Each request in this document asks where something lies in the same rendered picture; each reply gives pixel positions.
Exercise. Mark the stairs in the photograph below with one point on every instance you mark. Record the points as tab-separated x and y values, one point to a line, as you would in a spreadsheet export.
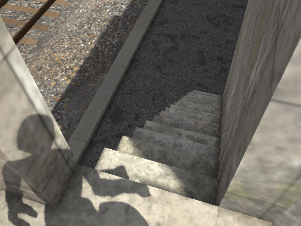
178	151

